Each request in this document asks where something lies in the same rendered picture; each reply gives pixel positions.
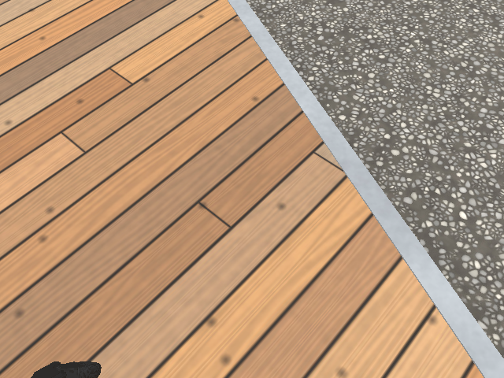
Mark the left robot hand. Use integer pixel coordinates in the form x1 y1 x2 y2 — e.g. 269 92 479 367
31 361 102 378

